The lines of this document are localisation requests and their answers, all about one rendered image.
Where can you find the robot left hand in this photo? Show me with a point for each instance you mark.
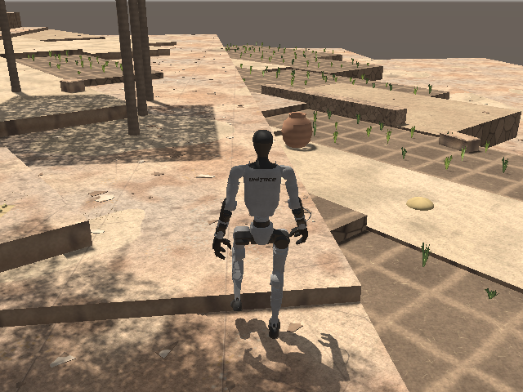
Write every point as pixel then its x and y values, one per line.
pixel 217 246

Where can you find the left robot upper arm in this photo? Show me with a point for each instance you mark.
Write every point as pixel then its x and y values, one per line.
pixel 236 172

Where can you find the left robot forearm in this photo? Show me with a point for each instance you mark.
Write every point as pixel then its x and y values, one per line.
pixel 223 221

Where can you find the robot right hand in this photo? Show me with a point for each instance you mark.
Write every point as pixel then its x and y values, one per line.
pixel 297 232

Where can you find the right robot upper arm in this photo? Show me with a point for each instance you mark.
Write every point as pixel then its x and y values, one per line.
pixel 291 185

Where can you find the robot torso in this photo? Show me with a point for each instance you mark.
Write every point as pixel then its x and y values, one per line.
pixel 261 196

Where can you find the humanoid robot head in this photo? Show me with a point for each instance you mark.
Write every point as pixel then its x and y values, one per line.
pixel 262 142

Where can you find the right robot forearm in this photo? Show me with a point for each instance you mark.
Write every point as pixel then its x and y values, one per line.
pixel 299 216

